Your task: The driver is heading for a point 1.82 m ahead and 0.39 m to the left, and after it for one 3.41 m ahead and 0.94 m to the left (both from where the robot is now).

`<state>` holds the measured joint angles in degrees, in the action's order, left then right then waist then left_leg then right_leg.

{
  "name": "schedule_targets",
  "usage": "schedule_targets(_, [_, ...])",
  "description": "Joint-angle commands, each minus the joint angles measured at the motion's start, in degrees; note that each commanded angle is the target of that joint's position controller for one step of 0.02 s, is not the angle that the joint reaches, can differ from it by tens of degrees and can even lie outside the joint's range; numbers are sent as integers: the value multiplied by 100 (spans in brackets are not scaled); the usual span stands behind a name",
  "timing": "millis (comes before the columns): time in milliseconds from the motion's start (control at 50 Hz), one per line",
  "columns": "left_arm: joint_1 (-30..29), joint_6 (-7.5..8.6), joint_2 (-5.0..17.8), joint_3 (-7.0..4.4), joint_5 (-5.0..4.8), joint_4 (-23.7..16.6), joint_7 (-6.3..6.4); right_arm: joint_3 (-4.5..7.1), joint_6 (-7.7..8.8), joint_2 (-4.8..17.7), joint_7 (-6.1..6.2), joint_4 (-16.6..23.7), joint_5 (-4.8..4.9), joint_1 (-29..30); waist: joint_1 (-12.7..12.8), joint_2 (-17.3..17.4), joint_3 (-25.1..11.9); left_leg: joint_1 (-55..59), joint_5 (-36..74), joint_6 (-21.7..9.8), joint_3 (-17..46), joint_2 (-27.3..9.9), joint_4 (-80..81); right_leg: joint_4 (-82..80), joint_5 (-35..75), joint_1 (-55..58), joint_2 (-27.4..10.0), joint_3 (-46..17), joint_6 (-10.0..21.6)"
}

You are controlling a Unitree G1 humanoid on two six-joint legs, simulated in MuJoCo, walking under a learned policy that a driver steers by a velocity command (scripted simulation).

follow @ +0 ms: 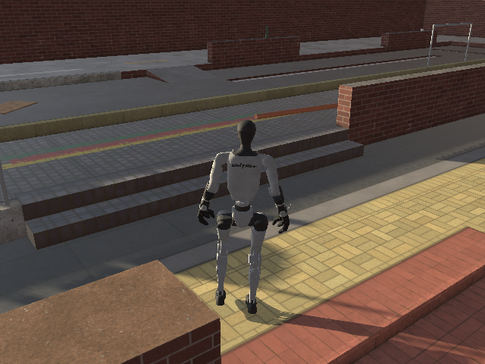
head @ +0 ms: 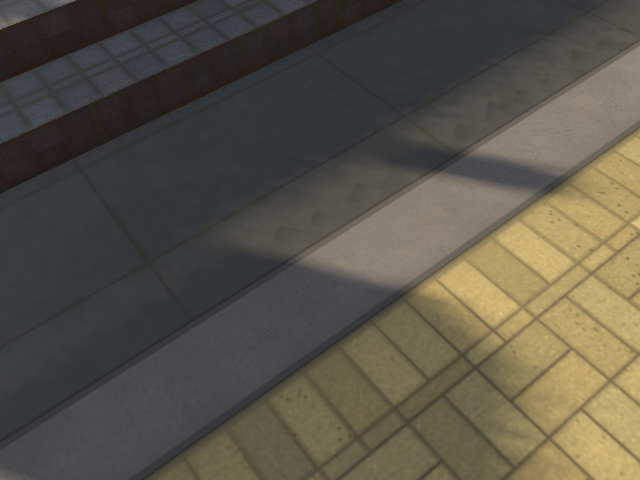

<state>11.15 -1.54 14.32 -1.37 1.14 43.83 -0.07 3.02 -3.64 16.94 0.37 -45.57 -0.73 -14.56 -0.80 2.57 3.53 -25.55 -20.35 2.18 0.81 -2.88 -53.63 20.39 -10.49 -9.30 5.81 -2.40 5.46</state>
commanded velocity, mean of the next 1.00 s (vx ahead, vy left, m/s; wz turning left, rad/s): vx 0.01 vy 0.00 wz -0.05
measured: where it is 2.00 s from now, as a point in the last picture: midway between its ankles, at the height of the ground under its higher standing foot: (386, 449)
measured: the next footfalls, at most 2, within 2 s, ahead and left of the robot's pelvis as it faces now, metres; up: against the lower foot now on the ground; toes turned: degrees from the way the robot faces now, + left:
left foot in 0.20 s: +0.04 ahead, +0.13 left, +0.00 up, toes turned -2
right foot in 1.22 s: +0.13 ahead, -0.09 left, +0.00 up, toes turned -3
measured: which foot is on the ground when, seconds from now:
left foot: up 0.00-0.18, down 0.20-1.00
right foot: down 0.00-0.96, up 0.98-1.00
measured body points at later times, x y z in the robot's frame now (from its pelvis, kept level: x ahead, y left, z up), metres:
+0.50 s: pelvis +0.01 +0.03 +0.00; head +0.02 +0.04 +0.45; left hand +0.05 +0.29 -0.15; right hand +0.08 -0.21 -0.14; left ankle +0.00 +0.13 -0.75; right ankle +0.00 -0.06 -0.75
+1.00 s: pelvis +0.02 +0.04 +0.00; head +0.02 +0.05 +0.45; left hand +0.01 +0.27 -0.17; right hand +0.01 -0.19 -0.16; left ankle +0.00 +0.13 -0.74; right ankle +0.00 -0.06 -0.74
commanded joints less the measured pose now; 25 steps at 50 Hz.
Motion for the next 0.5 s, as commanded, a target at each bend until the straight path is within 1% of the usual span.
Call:
schedule_targets(20, [234, 69, 819, -170, 44, -98, 24, 66, 34, 384, 35, 246, 5, 45, 179, -844, -317, 22, -44, -45, 37, 17, 532, -544, 1646, 365, -1595, -1178, 703])
schedule_targets(80, [199, 78, 813, -143, 71, 11, 34, 18, 69, 303, 72, 161, 33, 107, 194, -836, -245, 519, -168, -137, 8, 116, 1128, -483, 1286, 75, -1577, -1256, 735])
schedule_targets(120, [145, 79, 804, -126, 69, 82, 47, -13, 106, 256, 111, 81, 62, 72, 167, -812, -259, 917, -164, -200, -18, 200, 1591, -382, 1205, -85, -1574, -1361, 715])
schedule_targets(140, [92, 77, 791, -114, 49, 118, 61, -33, 132, 209, 132, 21, 68, 0, 102, -763, -275, 1171, -16, -236, -44, 237, 1969, -290, 1184, -154, -1549, -1402, 665])
schedule_targets(160, [-5, 72, 758, -92, 5, 149, 79, -65, 169, 120, 150, -74, 58, -155, -42, -657, -288, 1579, 411, -276, -86, 262, 2624, -148, 1151, -290, -1473, -1382, 549])
schedule_targets(180, [-2, 87, 673, -54, -33, 199, 96, -100, 235, 92, 168, -149, 12, -278, -153, -462, -320, 2149, 1190, -302, 87, 107, 3383, -45, 1039, -554, -1386, -1366, 328])
schedule_targets(200, [143, 131, 475, 11, -30, 227, 97, -103, 325, 263, 195, -213, -63, -369, -54, -141, -487, 2623, 1705, -359, 706, -452, 3588, 149, 764, -767, -1159, -1245, 84])
schedule_targets(220, [525, 121, 399, -3, -62, 330, 79, -70, 366, 623, 178, -191, -27, 9, 381, 477, -293, 2208, 2305, -610, 1133, -879, 3504, 48, 42, -705, -568, -742, -44])
schedule_targets(240, [458, 71, 464, -4, 1, 521, 106, -140, 393, 362, 114, -229, 18, 168, 273, 449, -289, 1667, 2182, -741, 1079, -913, 3515, -75, -31, -67, -524, -646, -102])
schedule_targets(260, [421, 57, 511, -16, -6, 606, 121, -198, 415, 235, 91, -256, 21, 271, 274, 389, -182, 1522, 1964, -650, 945, -727, 3530, -149, 215, 141, -571, -691, -123])
schedule_targets(280, [389, 61, 589, -42, -22, 714, 125, -204, 428, 251, 97, -308, 32, 253, 197, 326, -172, 1562, 1860, -555, 768, -542, 3528, -154, 489, 234, -629, -721, -132])
schedule_targets(300, [360, 65, 635, -51, -35, 752, 117, -222, 439, 234, 120, -423, 34, 142, 168, 302, -259, 1656, 1894, -491, 683, -447, 3519, -106, 703, 321, -660, -726, -98])
schedule_targets(340, [410, 80, 536, -26, -47, 910, 118, -240, 448, 218, 146, -590, 55, 48, 147, 186, -285, 1809, 1922, -477, 603, -390, 3489, -157, 814, 274, -718, -746, -110])
schedule_targets(400, [442, 77, 438, 5, -47, 1163, 152, -278, 434, 138, 149, -776, 39, 60, 123, -49, -174, 1828, 1766, -513, 592, -382, 3495, -245, 702, 174, -720, -740, -156])
schedule_targets(500, [479, 72, 372, 40, -51, 1492, 188, -327, 438, 55, 155, -1071, 32, 79, 116, -169, -115, 1779, 1674, -536, 582, -345, 3524, -273, 703, 186, -755, -734, -191])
